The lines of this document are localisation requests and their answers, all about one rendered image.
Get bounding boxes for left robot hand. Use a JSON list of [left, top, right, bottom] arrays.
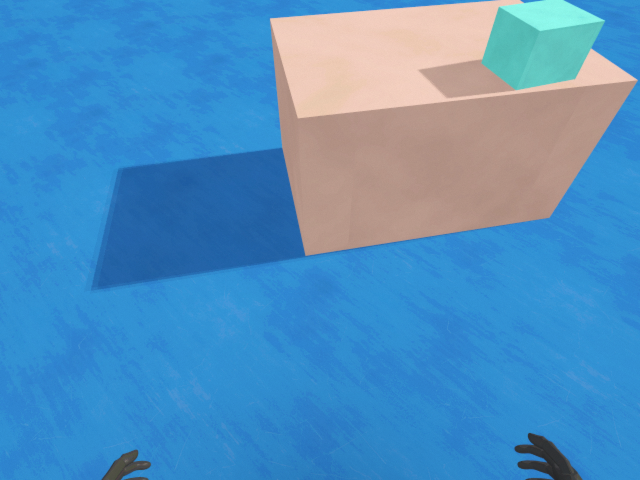
[[102, 450, 151, 480]]

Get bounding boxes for pedestal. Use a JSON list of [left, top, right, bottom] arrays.
[[270, 0, 638, 256]]

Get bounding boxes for right robot hand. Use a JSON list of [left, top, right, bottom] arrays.
[[514, 433, 583, 480]]

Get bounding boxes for carton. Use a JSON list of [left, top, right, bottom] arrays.
[[481, 0, 605, 90]]

